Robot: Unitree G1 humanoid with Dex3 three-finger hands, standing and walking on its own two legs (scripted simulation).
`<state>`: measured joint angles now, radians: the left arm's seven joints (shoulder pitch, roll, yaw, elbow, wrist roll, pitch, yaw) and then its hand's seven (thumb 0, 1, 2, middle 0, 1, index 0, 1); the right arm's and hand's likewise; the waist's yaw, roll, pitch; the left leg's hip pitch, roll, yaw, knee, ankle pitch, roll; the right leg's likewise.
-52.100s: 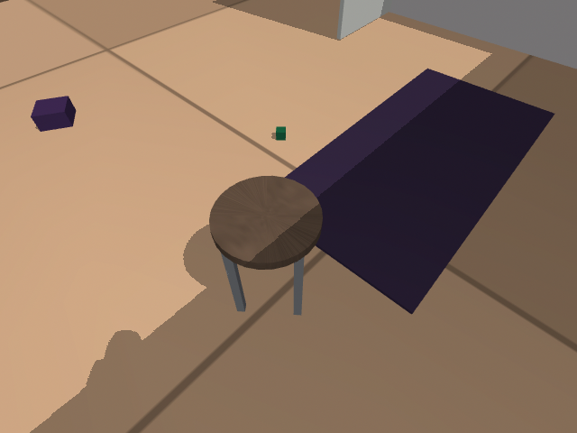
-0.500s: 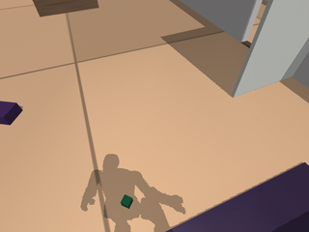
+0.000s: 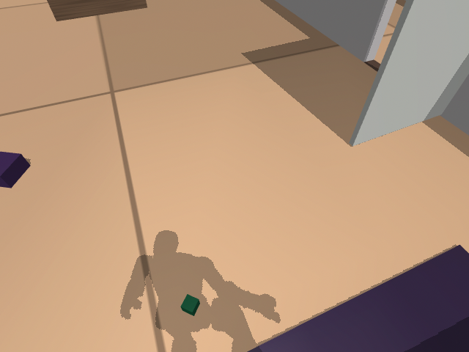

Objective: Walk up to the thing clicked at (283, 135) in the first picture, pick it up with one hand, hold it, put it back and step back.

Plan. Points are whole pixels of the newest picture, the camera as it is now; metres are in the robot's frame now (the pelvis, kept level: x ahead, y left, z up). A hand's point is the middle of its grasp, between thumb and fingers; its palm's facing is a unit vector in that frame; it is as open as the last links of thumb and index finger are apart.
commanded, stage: stand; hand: left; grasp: from above
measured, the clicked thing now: (190, 305) +0.41 +0.22 -0.77
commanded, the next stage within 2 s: step back in 0.18 s
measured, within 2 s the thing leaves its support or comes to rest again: neither
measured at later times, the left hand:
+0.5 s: hand out of the picture +0.09 +0.31 -0.18, palm faces -0.04 -0.92 -0.38, open 7.4 cm
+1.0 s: hand out of the picture -0.02 +0.28 -0.17, palm faces -0.12 -0.91 -0.40, open 7.4 cm
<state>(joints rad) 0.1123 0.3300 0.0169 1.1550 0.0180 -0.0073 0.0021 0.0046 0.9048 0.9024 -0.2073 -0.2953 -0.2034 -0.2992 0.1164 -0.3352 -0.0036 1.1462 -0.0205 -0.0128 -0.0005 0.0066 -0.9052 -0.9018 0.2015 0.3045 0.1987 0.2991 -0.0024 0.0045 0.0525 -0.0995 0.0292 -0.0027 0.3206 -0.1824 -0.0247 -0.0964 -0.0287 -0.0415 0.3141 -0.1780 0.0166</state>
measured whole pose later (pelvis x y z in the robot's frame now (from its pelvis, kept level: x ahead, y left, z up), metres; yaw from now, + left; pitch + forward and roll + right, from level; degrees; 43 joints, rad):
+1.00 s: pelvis -0.14 +0.03 -0.03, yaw -6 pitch -3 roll +0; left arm 0.15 0.36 0.07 0.86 0.03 0.04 0.00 0.01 0.90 0.90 -0.21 -0.30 -0.20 -0.30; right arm 0.12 -0.38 -0.05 0.87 0.00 0.05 -0.02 0.01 -0.90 -0.90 0.20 0.30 0.20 0.30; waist 0.00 0.02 0.19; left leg -0.45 -0.06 -0.08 1.00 -0.50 0.01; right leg -0.28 0.04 0.05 0.67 -0.34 -0.03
